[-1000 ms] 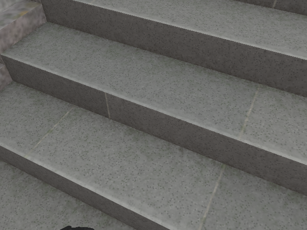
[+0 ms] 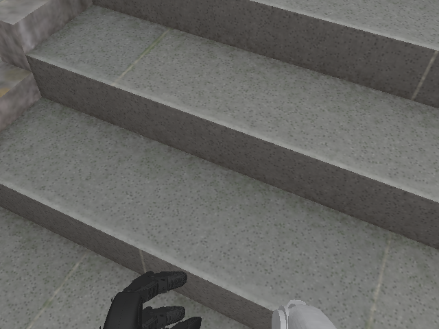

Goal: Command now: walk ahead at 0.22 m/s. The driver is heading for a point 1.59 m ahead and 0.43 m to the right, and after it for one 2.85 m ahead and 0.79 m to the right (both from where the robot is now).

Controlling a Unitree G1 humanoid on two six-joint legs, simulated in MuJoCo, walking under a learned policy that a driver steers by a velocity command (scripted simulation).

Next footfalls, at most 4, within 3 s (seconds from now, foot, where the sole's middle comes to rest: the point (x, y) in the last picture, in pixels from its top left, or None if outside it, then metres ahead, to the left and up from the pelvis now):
0.04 right None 0.23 -0.08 -0.62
0.68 left None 0.25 0.09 -0.62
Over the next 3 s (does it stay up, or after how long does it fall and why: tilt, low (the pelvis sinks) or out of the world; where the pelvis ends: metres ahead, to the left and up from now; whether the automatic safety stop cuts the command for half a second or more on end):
stays up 0.36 0.06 0.14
